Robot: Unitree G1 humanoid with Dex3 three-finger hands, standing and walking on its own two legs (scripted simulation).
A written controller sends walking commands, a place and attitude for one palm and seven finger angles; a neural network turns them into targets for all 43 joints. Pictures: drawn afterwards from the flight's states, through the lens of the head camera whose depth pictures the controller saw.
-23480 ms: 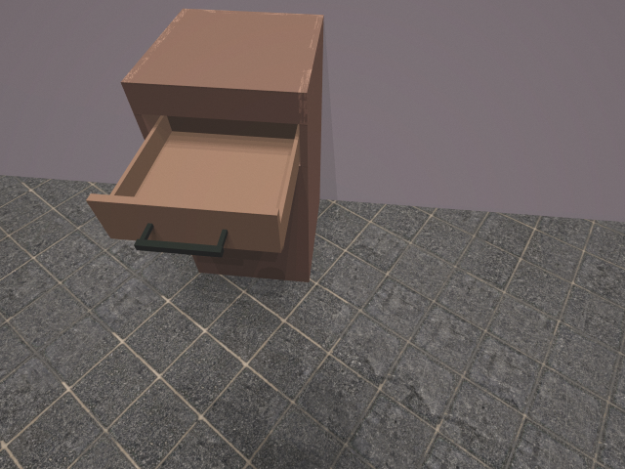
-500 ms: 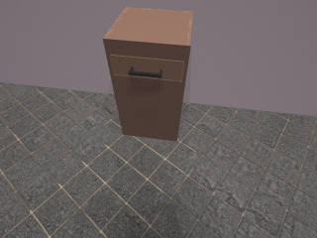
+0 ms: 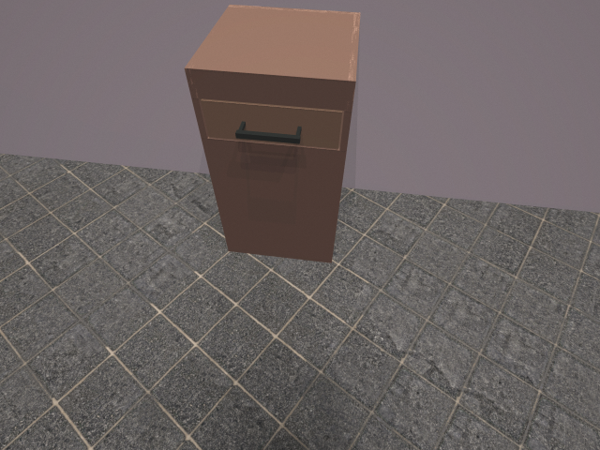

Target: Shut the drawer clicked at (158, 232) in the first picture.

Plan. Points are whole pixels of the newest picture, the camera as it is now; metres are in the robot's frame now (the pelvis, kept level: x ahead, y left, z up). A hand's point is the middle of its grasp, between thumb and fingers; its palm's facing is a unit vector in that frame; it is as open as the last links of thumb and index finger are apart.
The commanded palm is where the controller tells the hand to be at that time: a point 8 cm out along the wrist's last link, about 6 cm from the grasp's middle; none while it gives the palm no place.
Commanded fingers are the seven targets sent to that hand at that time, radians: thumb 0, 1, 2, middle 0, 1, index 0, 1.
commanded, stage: look to check the result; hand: left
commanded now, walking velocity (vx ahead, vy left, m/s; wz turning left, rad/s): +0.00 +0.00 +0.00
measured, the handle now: (269, 132) +0.90 +0.13 -0.13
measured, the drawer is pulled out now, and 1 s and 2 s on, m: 0.00 0.00 0.00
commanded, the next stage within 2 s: stand and wait in 0.24 s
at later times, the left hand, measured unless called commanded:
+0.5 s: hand out of the picture +0.02 +0.18 -0.17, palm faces +0.04 -0.98 -0.21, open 7.4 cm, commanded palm none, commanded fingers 0.00 0.90 0.90 -0.20 -0.30 -0.20 -0.30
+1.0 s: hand out of the picture +0.04 +0.18 -0.17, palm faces +0.02 -0.97 -0.22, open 7.4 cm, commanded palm none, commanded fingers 0.00 0.90 0.90 -0.20 -0.30 -0.20 -0.30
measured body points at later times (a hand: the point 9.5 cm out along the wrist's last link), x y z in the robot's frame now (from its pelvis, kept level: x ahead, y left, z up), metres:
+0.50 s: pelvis +0.01 +0.00 +0.00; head +0.02 -0.01 +0.45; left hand +0.02 +0.23 -0.16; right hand +0.01 -0.23 -0.16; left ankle +0.02 +0.12 -0.74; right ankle +0.02 -0.13 -0.74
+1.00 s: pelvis +0.01 -0.01 +0.00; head +0.03 -0.01 +0.45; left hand +0.04 +0.23 -0.15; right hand +0.02 -0.24 -0.16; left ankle +0.02 +0.12 -0.74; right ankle +0.02 -0.13 -0.74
